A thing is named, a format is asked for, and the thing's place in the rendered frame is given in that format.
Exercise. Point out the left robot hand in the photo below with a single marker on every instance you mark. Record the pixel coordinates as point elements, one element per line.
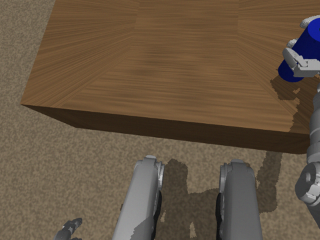
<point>68,230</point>

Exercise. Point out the bottle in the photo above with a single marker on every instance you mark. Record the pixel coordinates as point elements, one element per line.
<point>307,46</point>

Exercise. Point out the right robot arm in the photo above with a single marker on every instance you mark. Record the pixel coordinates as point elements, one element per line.
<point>307,187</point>

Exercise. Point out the left robot foot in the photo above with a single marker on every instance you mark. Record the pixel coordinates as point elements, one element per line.
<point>156,216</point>

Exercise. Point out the right robot hand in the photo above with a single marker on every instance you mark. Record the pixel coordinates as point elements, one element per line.
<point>306,68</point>

